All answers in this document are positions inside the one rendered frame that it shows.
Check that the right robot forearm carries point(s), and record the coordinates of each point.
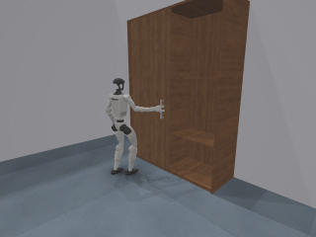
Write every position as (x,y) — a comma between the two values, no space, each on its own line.
(145,110)

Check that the left robot forearm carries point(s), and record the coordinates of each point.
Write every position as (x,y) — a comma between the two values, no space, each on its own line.
(112,117)

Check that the robot right hand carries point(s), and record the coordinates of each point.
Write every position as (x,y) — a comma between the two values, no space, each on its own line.
(158,109)

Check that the left robot upper arm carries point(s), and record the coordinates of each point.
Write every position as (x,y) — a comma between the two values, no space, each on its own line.
(109,103)

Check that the right robot upper arm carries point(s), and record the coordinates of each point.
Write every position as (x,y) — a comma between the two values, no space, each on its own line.
(128,99)

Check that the left robot foot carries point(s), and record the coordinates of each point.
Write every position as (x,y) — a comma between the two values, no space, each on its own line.
(114,171)

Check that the left robot thigh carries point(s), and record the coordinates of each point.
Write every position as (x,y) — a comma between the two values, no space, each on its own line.
(120,138)

